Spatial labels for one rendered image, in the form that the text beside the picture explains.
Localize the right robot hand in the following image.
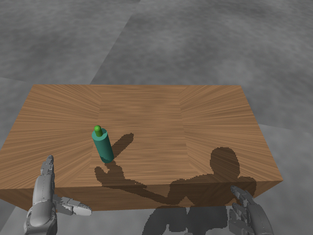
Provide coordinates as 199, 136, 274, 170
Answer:
228, 185, 274, 235

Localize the left robot hand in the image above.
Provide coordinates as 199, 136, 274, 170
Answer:
32, 155, 92, 216

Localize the left robot arm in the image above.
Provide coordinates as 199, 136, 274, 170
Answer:
24, 202, 58, 235

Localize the bottle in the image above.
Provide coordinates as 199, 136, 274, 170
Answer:
92, 125, 114, 163

